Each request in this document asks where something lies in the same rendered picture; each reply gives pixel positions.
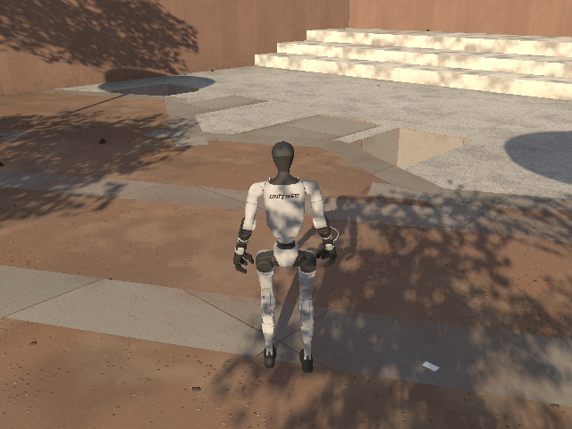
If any left robot forearm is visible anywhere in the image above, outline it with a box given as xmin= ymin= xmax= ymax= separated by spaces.
xmin=235 ymin=217 xmax=252 ymax=255

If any robot head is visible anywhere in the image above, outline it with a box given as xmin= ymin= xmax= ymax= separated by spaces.
xmin=269 ymin=141 xmax=299 ymax=185

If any left robot upper arm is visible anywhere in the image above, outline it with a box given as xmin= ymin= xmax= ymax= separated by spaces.
xmin=242 ymin=181 xmax=265 ymax=231

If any right robot upper arm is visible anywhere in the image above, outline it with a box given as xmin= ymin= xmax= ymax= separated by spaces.
xmin=303 ymin=180 xmax=327 ymax=229

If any robot right hand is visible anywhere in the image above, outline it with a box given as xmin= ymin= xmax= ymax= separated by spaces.
xmin=316 ymin=247 xmax=337 ymax=267

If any right robot forearm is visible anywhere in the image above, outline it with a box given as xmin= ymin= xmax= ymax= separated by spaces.
xmin=317 ymin=215 xmax=334 ymax=250

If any robot left thigh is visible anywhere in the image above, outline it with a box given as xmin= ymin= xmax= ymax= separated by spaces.
xmin=256 ymin=249 xmax=276 ymax=313

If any robot left hand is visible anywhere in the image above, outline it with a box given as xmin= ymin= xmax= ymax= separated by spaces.
xmin=233 ymin=252 xmax=254 ymax=273

